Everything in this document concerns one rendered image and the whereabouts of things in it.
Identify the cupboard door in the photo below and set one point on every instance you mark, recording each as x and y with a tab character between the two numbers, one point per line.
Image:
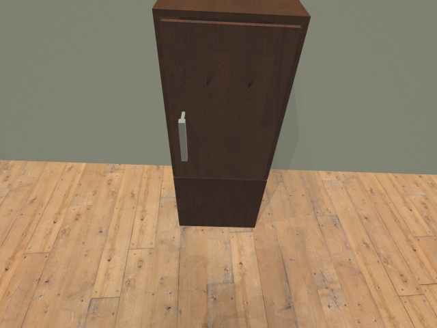
230	80

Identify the handle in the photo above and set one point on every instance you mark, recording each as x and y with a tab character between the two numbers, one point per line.
182	134

